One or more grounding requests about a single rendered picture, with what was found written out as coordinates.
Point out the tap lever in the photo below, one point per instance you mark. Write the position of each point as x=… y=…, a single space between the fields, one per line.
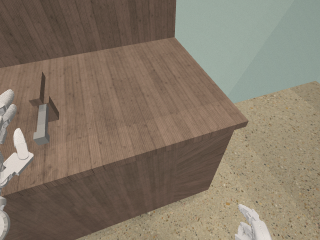
x=41 y=135

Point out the robot left forearm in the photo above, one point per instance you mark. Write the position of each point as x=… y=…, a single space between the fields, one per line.
x=4 y=219

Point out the robot right hand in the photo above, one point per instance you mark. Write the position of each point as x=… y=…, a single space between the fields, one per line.
x=258 y=229

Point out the robot left hand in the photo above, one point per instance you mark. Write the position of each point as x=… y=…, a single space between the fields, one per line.
x=17 y=162

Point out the counter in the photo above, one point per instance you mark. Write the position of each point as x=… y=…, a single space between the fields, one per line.
x=134 y=122

